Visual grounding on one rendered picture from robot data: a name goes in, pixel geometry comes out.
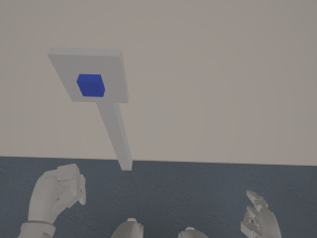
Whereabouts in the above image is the button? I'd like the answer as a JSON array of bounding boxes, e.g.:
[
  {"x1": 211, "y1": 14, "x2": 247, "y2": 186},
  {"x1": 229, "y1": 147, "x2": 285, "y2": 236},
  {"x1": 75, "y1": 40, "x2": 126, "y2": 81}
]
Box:
[{"x1": 76, "y1": 73, "x2": 105, "y2": 97}]

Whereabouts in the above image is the left robot forearm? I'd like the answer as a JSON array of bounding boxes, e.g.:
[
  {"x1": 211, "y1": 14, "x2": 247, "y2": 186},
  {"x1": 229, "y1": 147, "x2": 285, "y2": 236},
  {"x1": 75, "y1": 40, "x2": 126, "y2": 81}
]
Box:
[{"x1": 17, "y1": 220, "x2": 55, "y2": 238}]

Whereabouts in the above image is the panel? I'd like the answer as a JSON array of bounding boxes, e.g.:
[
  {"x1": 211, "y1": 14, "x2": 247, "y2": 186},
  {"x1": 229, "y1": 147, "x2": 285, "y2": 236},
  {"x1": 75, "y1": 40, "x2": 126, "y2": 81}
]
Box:
[{"x1": 47, "y1": 47, "x2": 133, "y2": 171}]

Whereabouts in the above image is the robot left hand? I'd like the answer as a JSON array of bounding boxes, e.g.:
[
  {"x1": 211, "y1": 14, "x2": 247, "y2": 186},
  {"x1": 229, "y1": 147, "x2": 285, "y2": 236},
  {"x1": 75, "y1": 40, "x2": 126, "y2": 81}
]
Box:
[{"x1": 28, "y1": 164, "x2": 86, "y2": 224}]

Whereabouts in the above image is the left robot shin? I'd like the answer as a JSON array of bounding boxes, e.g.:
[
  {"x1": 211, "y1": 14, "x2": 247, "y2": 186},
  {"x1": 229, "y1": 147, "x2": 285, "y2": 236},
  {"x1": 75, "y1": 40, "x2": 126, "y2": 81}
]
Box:
[{"x1": 127, "y1": 218, "x2": 137, "y2": 222}]

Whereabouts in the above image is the robot right hand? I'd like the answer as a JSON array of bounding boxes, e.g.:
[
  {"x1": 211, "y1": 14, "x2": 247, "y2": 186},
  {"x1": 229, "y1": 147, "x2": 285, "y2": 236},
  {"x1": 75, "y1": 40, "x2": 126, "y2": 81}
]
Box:
[{"x1": 241, "y1": 189, "x2": 281, "y2": 238}]

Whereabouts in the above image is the left robot thigh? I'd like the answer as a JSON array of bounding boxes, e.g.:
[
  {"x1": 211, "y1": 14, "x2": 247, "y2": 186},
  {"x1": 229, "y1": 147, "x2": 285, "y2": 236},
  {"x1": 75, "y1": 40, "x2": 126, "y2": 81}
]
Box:
[{"x1": 111, "y1": 221, "x2": 144, "y2": 238}]

